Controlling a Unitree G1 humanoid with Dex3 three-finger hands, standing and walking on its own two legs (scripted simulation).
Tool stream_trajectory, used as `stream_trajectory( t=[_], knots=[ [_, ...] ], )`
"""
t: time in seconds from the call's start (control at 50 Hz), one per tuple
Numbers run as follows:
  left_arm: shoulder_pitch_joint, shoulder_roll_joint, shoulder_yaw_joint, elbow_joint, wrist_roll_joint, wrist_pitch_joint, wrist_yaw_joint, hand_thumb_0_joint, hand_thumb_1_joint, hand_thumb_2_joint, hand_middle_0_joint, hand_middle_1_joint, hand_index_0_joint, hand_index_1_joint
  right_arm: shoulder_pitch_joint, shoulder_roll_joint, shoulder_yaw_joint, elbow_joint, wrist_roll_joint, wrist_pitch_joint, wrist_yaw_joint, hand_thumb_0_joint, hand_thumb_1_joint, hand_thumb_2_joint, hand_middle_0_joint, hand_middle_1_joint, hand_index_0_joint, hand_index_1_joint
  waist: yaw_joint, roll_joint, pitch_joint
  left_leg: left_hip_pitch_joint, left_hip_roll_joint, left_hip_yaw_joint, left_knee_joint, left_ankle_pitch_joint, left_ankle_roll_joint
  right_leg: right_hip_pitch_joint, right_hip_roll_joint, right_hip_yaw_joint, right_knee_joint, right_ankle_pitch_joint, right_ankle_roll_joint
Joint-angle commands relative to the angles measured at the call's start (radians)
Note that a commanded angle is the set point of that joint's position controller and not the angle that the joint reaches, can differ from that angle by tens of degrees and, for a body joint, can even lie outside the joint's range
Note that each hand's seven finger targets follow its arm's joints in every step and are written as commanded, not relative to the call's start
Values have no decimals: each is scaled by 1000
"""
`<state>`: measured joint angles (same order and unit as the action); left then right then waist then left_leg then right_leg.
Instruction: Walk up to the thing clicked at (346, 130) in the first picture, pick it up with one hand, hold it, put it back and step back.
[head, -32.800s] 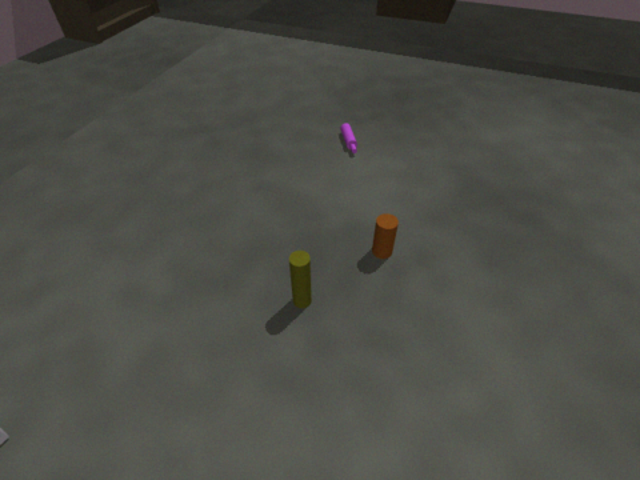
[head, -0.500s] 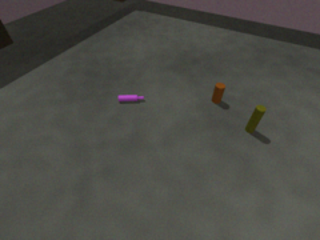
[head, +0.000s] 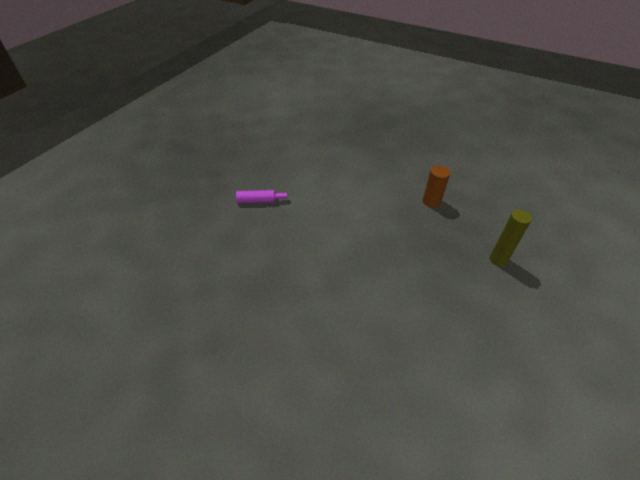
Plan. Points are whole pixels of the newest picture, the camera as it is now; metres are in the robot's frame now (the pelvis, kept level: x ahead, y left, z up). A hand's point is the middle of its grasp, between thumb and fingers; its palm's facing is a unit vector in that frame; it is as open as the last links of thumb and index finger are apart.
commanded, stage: stand
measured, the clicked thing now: (262, 196) +1.46 +0.25 -0.75
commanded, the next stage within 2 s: walk up in 0.60 s
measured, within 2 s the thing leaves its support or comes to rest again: neither
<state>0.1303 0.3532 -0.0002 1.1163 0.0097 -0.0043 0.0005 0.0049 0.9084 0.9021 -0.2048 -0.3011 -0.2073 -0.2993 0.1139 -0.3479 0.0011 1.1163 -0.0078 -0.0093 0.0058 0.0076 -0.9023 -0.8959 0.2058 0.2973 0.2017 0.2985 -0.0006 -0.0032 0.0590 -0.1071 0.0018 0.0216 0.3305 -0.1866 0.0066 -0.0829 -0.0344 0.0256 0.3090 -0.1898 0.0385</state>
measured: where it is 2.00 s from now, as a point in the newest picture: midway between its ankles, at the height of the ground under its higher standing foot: (335, 383)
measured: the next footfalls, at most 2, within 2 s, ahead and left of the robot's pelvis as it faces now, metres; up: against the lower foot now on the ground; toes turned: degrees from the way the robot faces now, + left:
right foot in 0.90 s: +0.16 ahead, -0.19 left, +0.00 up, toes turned -5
left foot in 1.36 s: +0.41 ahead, +0.09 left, +0.00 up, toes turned +8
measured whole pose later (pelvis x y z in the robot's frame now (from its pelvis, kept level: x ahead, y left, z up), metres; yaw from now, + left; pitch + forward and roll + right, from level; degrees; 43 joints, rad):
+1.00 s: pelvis +0.09 -0.07 -0.02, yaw +0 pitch -4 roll -1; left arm 0.25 0.42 0.09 0.99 0.04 -0.06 -0.05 0.00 0.91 0.90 -0.20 -0.30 -0.21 -0.30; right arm 0.27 -0.45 -0.10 1.04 -0.03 0.01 0.05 0.01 -0.90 -0.90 0.20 0.30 0.20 0.30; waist 0.02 0.08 0.03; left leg -0.30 0.00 -0.08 1.02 -0.47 0.03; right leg -0.24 -0.02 -0.10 0.58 -0.27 -0.02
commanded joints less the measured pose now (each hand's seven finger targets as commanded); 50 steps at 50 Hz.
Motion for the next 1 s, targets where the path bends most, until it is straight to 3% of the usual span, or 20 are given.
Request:
stream_trajectory(
  t=[0.0,0.38,0.56,0.58,0.6,0.62,0.64,0.66,0.68,0.74,0.78,0.82,0.84,0.86,0.88,0.9,0.92,0.94,0.96,0.98],
  knots=[
    [-19,211,40,-58,2,-25,10,0,900,900,-200,-300,-200,-300,-31,-220,-47,-58,1,-23,-13,0,-900,-900,200,300,200,300,-1,1,-90,45,131,-102,-42,181,20,-15,-98,64,-34,168,-55],
    [-23,207,40,-58,6,-21,9,0,900,900,-200,-300,-200,-300,-26,-222,-47,-54,1,-21,-13,0,-900,-900,200,300,200,300,-1,2,-61,6,126,-108,-59,103,19,-25,-96,65,-50,113,-56],
    [-22,211,38,-59,3,-26,10,0,900,900,-200,-300,-200,-300,-21,-219,-44,-56,1,-25,-12,0,-900,-900,200,300,200,300,-3,3,-99,30,129,-106,-43,196,19,2,-102,63,-32,190,-53],
    [14,304,99,-107,18,-40,-20,0,900,900,-200,-300,-200,-300,43,-306,-111,-103,-12,-42,15,0,-900,-900,200,300,200,300,-5,4,-204,76,108,-134,8,-353,98,-18,-35,23,85,-313,-94],
    [-15,295,101,-109,28,-38,-31,0,900,900,-200,-300,-200,-300,74,-332,-126,-85,-21,-43,23,0,-900,-900,200,300,200,300,-21,56,-125,46,150,-201,-39,-567,131,-170,-29,15,163,-453,-101],
    [-78,270,100,-133,31,-35,-40,0,900,900,-200,-300,-200,-300,93,-345,-135,-85,-24,-41,26,0,-900,-900,200,300,200,300,-48,114,-29,72,207,-279,-118,-654,163,-348,6,-48,251,-424,-82],
    [-117,257,99,-158,32,-31,-49,0,900,900,-200,-300,-200,-300,99,-359,-148,-97,-23,-42,29,0,-900,-900,200,300,200,300,-66,185,44,53,310,-401,-210,-671,212,-465,19,-75,444,-325,-61],
    [-128,264,105,-180,34,-33,-51,0,900,900,-200,-300,-200,-300,115,-370,-158,-113,-27,-50,30,0,-900,-900,200,300,200,300,-74,154,95,56,381,-479,-236,-604,261,-551,-18,-4,503,-313,-61],
    [-126,264,106,-186,28,-38,-56,0,900,900,-200,-300,-200,-300,112,-356,-159,-120,-26,-59,26,0,-900,-900,200,300,200,300,-60,107,102,86,390,-483,-234,-531,268,-564,-50,30,495,-293,-68],
    [-86,266,111,-186,21,-49,-76,0,900,900,-200,-300,-200,-300,97,-332,-159,-157,-29,-64,34,0,-900,-900,200,300,200,300,-44,138,40,107,311,-351,-203,-456,229,-499,-56,4,409,-300,-61],
    [6,258,121,-175,15,-50,-84,0,900,900,-200,-300,-200,-300,12,-341,-163,-192,-27,-63,43,0,-900,-900,200,300,200,300,15,214,12,13,273,-259,-170,-397,196,-325,-57,-25,337,-217,-63],
    [100,253,131,-143,15,-53,-81,0,900,900,-200,-300,-200,-300,-41,-314,-158,-214,-32,-55,46,0,-900,-900,200,300,200,300,68,199,-18,-161,192,-130,-68,-374,152,-83,-21,-91,248,-89,-57],
    [198,253,138,-112,15,-53,-74,0,900,900,-200,-300,-200,-300,-73,-295,-153,-228,-33,-49,46,0,-900,-900,200,300,200,300,121,150,-54,-250,154,-73,46,-392,128,76,5,-129,189,-13,-57],
    [317,288,156,-71,17,-58,-61,0,900,900,-200,-300,-200,-300,-73,-254,-139,-235,-38,-42,44,0,-900,-900,200,300,200,300,172,14,-107,-394,98,-23,253,-423,102,282,19,-124,182,-31,-56],
    [439,365,182,-52,29,-64,-44,0,900,900,-200,-300,-200,-300,-52,-180,-112,-249,-39,-41,43,0,-900,-900,200,300,200,300,232,-273,-116,-579,-31,51,599,-512,71,379,-92,62,45,-290,-68],
    [399,423,191,-101,44,-71,-31,0,900,900,-200,-300,-200,-300,-12,-164,-102,-260,-25,-33,40,0,-900,-900,200,300,200,300,200,-303,-72,-676,-105,-117,809,-452,25,253,-313,483,-143,-663,-100],
    [207,436,177,-169,35,-71,-29,0,900,900,-200,-300,-200,-300,34,-244,-122,-250,-18,-24,36,0,-900,-900,200,300,200,300,103,-171,1,-605,-38,-176,843,-343,14,47,-428,643,-277,-807,-163],
    [108,446,169,-214,27,-75,-34,0,900,900,-200,-300,-200,-300,49,-294,-133,-234,-16,-29,39,0,-900,-900,200,300,200,300,60,-129,88,-562,36,-189,822,-274,19,-85,-428,638,-291,-815,-225],
    [73,401,155,-221,20,-85,-34,0,900,900,-200,-300,-200,-300,57,-317,-136,-205,-7,-36,46,0,-900,-900,200,300,200,300,30,-107,124,-558,61,-191,819,-211,21,-93,-359,515,-263,-676,-223],
    [50,361,147,-223,15,-93,-33,0,900,900,-200,-300,-200,-300,99,-304,-135,-183,-2,-38,51,0,-900,-900,200,300,200,300,9,-103,126,-509,75,-200,786,-160,17,-118,-295,379,-240,-555,-198]
  ],
)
